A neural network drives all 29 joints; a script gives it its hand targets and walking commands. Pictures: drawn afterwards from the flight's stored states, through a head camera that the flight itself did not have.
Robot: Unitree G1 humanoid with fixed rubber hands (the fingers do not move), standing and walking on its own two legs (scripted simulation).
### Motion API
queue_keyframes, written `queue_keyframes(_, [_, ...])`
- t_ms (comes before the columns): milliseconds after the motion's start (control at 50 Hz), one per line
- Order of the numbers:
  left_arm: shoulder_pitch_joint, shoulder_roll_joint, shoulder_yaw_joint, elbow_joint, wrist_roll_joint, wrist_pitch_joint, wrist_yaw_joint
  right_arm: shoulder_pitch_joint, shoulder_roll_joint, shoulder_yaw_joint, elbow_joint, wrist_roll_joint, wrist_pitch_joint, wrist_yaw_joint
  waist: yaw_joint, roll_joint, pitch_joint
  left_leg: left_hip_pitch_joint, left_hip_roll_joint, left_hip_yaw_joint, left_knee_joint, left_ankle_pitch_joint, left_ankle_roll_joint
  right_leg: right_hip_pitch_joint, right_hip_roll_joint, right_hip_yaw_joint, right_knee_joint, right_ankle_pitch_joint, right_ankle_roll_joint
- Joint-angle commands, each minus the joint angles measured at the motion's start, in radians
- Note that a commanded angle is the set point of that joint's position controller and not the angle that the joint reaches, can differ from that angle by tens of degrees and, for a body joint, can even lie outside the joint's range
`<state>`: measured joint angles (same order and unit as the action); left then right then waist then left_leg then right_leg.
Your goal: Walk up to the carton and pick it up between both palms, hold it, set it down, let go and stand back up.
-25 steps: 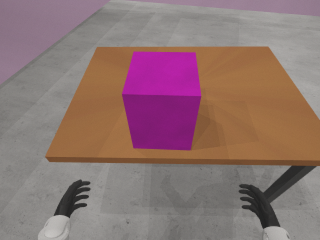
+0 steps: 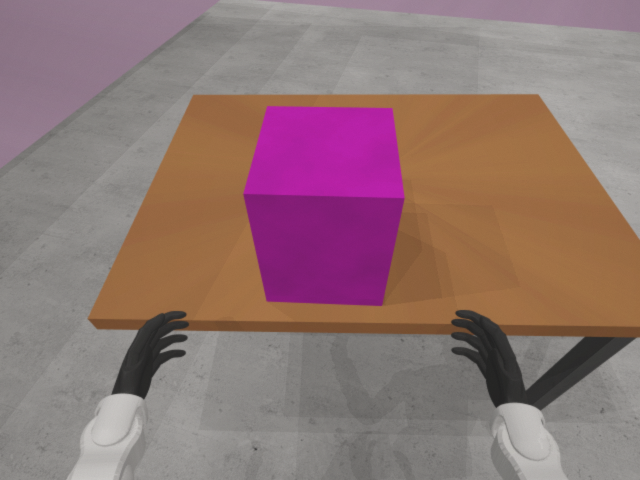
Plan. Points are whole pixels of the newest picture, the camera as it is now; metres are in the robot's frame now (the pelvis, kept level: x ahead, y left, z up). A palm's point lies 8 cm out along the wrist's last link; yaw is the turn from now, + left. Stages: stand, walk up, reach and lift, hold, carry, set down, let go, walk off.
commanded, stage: reach and lift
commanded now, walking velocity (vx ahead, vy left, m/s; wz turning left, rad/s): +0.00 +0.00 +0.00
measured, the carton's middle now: (326, 209) +0.54 +0.01 +0.03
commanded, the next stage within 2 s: none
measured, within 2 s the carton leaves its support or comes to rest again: neither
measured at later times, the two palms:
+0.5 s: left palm (156, 308) +0.34 +0.23 +0.05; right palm (491, 307) +0.32 -0.19 +0.06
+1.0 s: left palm (159, 229) +0.40 +0.22 +0.13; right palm (482, 240) +0.39 -0.18 +0.11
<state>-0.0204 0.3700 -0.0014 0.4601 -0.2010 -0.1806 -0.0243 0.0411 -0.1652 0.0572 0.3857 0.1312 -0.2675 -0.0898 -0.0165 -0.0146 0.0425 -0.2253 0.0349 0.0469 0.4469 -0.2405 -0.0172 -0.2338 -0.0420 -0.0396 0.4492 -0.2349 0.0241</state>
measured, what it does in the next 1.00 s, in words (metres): stands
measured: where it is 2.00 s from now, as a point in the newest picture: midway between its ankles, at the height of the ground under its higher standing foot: outside the picture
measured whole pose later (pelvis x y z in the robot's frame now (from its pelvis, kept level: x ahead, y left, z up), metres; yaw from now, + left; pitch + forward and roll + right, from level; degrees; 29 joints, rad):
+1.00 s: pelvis -0.01 +0.00 +0.00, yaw +0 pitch +0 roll +0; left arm -0.78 0.37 0.00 0.84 -0.22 0.20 0.00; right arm -0.71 -0.17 -0.07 0.74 0.19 0.17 -0.17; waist -0.02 -0.01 0.02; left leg -0.23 0.03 0.05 0.44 -0.22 -0.02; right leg -0.23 -0.04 -0.04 0.45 -0.22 0.02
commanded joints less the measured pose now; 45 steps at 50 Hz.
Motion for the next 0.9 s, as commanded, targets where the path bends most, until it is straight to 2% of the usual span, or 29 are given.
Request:
queue_keyframes(0, [-0.388, 0.071, -0.014, -0.183, -0.125, -0.005, -0.011, -0.342, -0.051, -0.065, -0.194, 0.083, 0.027, -0.015, 0.018, 0.076, -0.318, 0.119, -0.044, 0.001, -0.053, 0.196, -0.034, 0.075, 0.063, 0.032, -0.111, 0.057, -0.054])
queue_keyframes(20, [-0.376, 0.072, 0.010, -0.153, -0.127, 0.013, -0.011, -0.325, -0.025, -0.053, -0.173, 0.085, 0.052, -0.018, 0.041, 0.060, -0.324, 0.102, -0.045, 0.014, -0.054, 0.183, -0.025, 0.078, 0.053, 0.044, -0.113, 0.052, -0.051])
queue_keyframes(80, [-0.405, 0.046, -0.013, -0.136, -0.125, 0.079, -0.015, -0.368, -0.050, -0.078, -0.133, 0.092, 0.114, -0.027, 0.002, 0.055, -0.311, 0.112, -0.038, -0.005, -0.063, 0.159, -0.025, 0.072, 0.064, 0.030, -0.117, 0.032, -0.050])
queue_keyframes(120, [-0.456, 0.050, 0.012, -0.139, -0.103, 0.117, -0.018, -0.416, -0.038, -0.065, -0.130, 0.098, 0.149, -0.039, 0.021, 0.081, -0.314, 0.122, -0.041, 0.005, -0.070, 0.191, -0.030, 0.092, 0.063, 0.039, -0.123, 0.058, -0.052])
queue_keyframes(140, [-0.517, 0.066, 0.019, -0.147, -0.103, 0.151, -0.020, -0.482, -0.062, -0.078, -0.156, 0.101, 0.167, -0.044, 0.012, 0.062, -0.343, 0.117, -0.047, 0.006, -0.068, 0.173, -0.022, 0.092, 0.062, 0.037, -0.120, 0.058, -0.042])
queue_keyframes(160, [-0.439, 0.037, 0.032, -0.128, -0.092, 0.168, -0.017, -0.429, -0.035, -0.055, -0.148, 0.108, 0.174, -0.048, 0.034, 0.054, -0.332, 0.129, -0.043, 0.004, -0.065, 0.244, -0.025, 0.119, 0.063, 0.039, -0.118, 0.114, -0.039])
queue_keyframes(180, [-0.483, 0.043, 0.025, -0.194, -0.099, 0.186, -0.021, -0.478, -0.063, -0.084, -0.179, 0.112, 0.177, -0.054, 0.015, 0.074, -0.407, 0.162, -0.043, 0.006, -0.050, 0.302, -0.030, 0.111, 0.071, 0.029, -0.111, 0.153, -0.042])
queue_keyframes(240, [-0.536, 0.056, 0.035, -0.263, -0.087, 0.224, -0.014, -0.531, -0.090, -0.089, -0.195, 0.144, 0.189, -0.061, 0.023, 0.111, -0.447, 0.206, -0.043, 0.011, -0.023, 0.425, -0.046, 0.117, 0.080, 0.017, -0.098, 0.246, -0.037])
queue_keyframes(280, [-0.532, 0.059, 0.062, -0.293, -0.072, 0.246, -0.017, -0.505, -0.090, -0.078, -0.200, 0.141, 0.197, -0.073, 0.027, 0.083, -0.461, 0.241, -0.049, 0.014, -0.016, 0.480, -0.048, 0.146, 0.084, 0.016, -0.096, 0.327, -0.026])
queue_keyframes(360, [-0.590, 0.066, 0.098, -0.317, -0.074, 0.266, -0.016, -0.554, -0.085, -0.079, -0.223, 0.140, 0.213, -0.082, 0.029, 0.059, -0.526, 0.245, -0.051, 0.025, -0.003, 0.543, -0.048, 0.181, 0.089, 0.016, -0.085, 0.420, -0.017])
queue_keyframes(380, [-0.655, 0.085, 0.096, -0.339, -0.074, 0.273, -0.012, -0.615, -0.116, -0.086, -0.246, 0.142, 0.217, -0.081, 0.035, 0.088, -0.535, 0.234, -0.051, 0.021, -0.004, 0.551, -0.049, 0.173, 0.089, 0.019, -0.085, 0.411, -0.017])
queue_keyframes(420, [-0.697, 0.088, 0.107, -0.333, -0.065, 0.286, -0.008, -0.650, -0.096, -0.074, -0.215, 0.158, 0.231, -0.081, 0.054, 0.080, -0.530, 0.231, -0.050, 0.027, -0.002, 0.541, -0.045, 0.156, 0.085, 0.023, -0.084, 0.416, -0.015])
queue_keyframes(440, [-0.673, 0.069, 0.113, -0.321, -0.068, 0.292, -0.009, -0.636, -0.119, -0.097, -0.200, 0.138, 0.234, -0.081, 0.037, 0.061, -0.526, 0.245, -0.048, 0.024, -0.007, 0.540, -0.049, 0.165, 0.089, 0.014, -0.090, 0.417, -0.014])
queue_keyframes(460, [-0.728, 0.077, 0.118, -0.313, -0.062, 0.297, -0.008, -0.675, -0.111, -0.098, -0.196, 0.132, 0.247, -0.082, 0.044, 0.077, -0.512, 0.230, -0.045, 0.023, -0.011, 0.516, -0.046, 0.154, 0.083, 0.024, -0.093, 0.380, -0.021])
queue_keyframes(480, [-0.750, 0.081, 0.115, -0.287, -0.068, 0.314, -0.006, -0.699, -0.120, -0.092, -0.173, 0.143, 0.256, -0.086, 0.023, 0.071, -0.512, 0.222, -0.047, 0.021, -0.013, 0.517, -0.043, 0.180, 0.085, 0.018, -0.093, 0.412, -0.017])
queue_keyframes(540, [-0.813, 0.090, 0.117, -0.256, -0.067, 0.321, 0.007, -0.763, -0.115, -0.102, -0.149, 0.133, 0.281, -0.086, 0.053, 0.081, -0.529, 0.182, -0.045, 0.032, -0.026, 0.427, -0.035, 0.160, 0.081, 0.027, -0.091, 0.330, -0.022])
queue_keyframes(560, [-0.863, 0.092, 0.110, -0.213, -0.069, 0.341, 0.007, -0.816, -0.139, -0.115, -0.125, 0.131, 0.294, -0.084, 0.027, 0.070, -0.521, 0.172, -0.048, 0.028, -0.030, 0.417, -0.037, 0.154, 0.088, 0.020, -0.096, 0.326, -0.026])
queue_keyframes(600, [-0.908, 0.084, 0.113, -0.146, -0.062, 0.362, 0.012, -0.879, -0.137, -0.100, -0.059, 0.143, 0.323, -0.083, 0.041, 0.073, -0.505, 0.165, -0.043, 0.025, -0.030, 0.394, -0.034, 0.129, 0.087, 0.021, -0.099, 0.290, -0.030])
queue_keyframes(620, [-0.910, 0.081, 0.101, -0.080, -0.064, 0.371, 0.006, -0.879, -0.129, -0.110, -0.021, 0.135, 0.337, -0.084, 0.027, 0.060, -0.485, 0.156, -0.036, 0.019, -0.040, 0.355, -0.027, 0.116, 0.081, 0.021, -0.107, 0.271, -0.032])
queue_keyframes(640, [-0.942, 0.090, 0.115, -0.065, -0.055, 0.379, 0.011, -0.927, -0.132, -0.103, -0.024, 0.156, 0.346, -0.082, 0.043, 0.067, -0.511, 0.139, -0.042, 0.028, -0.047, 0.339, -0.020, 0.129, 0.077, 0.031, -0.107, 0.255, -0.028])
queue_keyframes(680, [-1.030, 0.099, 0.092, 0.019, -0.064, 0.387, 0.008, -1.003, -0.135, -0.134, 0.062, 0.129, 0.365, -0.084, 0.010, 0.058, -0.480, 0.087, -0.040, 0.019, -0.051, 0.247, -0.016, 0.081, 0.072, 0.025, -0.106, 0.181, -0.035])
queue_keyframes(700, [-1.030, 0.110, 0.105, 0.093, -0.059, 0.385, 0.015, -1.021, -0.124, -0.125, 0.063, 0.135, 0.375, -0.082, 0.041, 0.066, -0.450, 0.059, -0.040, 0.021, -0.069, 0.180, -0.008, 0.079, 0.064, 0.035, -0.108, 0.118, -0.035])
queue_keyframes(720, [-1.058, 0.103, 0.093, 0.150, -0.064, 0.399, 0.020, -1.072, -0.140, -0.141, 0.072, 0.124, 0.380, -0.077, 0.020, 0.024, -0.450, 0.034, -0.037, 0.020, -0.071, 0.140, 0.001, 0.070, 0.070, 0.025, -0.109, 0.085, -0.035])
queue_keyframes(760, [-1.098, 0.092, 0.077, 0.251, -0.077, 0.391, 0.027, -1.109, -0.099, -0.143, 0.144, 0.120, 0.396, -0.073, 0.017, 0.014, -0.447, -0.027, -0.037, 0.013, -0.085, 0.055, 0.016, 0.064, 0.061, 0.027, -0.107, 0.009, -0.047])
queue_keyframes(780, [-1.099, 0.102, 0.084, 0.273, -0.073, 0.382, 0.030, -1.114, -0.101, -0.132, 0.145, 0.116, 0.397, -0.072, 0.031, 0.007, -0.465, -0.025, -0.036, 0.014, -0.092, 0.053, 0.019, 0.069, 0.060, 0.025, -0.105, 0.002, -0.051])
queue_keyframes(800, [-1.186, 0.099, 0.049, 0.294, -0.104, 0.370, 0.037, -1.194, -0.111, -0.156, 0.136, 0.108, 0.392, -0.076, 0.009, 0.029, -0.512, -0.033, -0.037, 0.013, -0.079, 0.051, 0.015, 0.047, 0.058, 0.019, -0.099, 0.024, -0.050])
queue_keyframes(820, [-1.188, 0.105, 0.064, 0.284, -0.090, 0.360, 0.049, -1.198, -0.129, -0.162, 0.139, 0.100, 0.386, -0.073, 0.022, 0.027, -0.525, -0.018, -0.033, 0.008, -0.080, 0.083, 0.004, 0.068, 0.062, 0.008, -0.091, 0.047, -0.046])
queue_keyframes(840, [-1.225, 0.107, 0.041, 0.291, -0.107, 0.346, 0.047, -1.193, -0.105, -0.163, 0.178, 0.097, 0.384, -0.079, -0.008, 0.044, -0.551, -0.013, -0.039, 0.012, -0.061, 0.104, 0.004, 0.051, 0.059, 0.005, -0.091, 0.081, -0.050])
queue_keyframes(880, [-1.275, 0.102, 0.026, 0.313, -0.118, 0.320, 0.054, -1.243, -0.134, -0.172, 0.200, 0.088, 0.373, -0.079, -0.022, 0.023, -0.593, 0.004, -0.040, 0.007, -0.039, 0.155, -0.003, 0.049, 0.068, -0.004, -0.077, 0.123, -0.045])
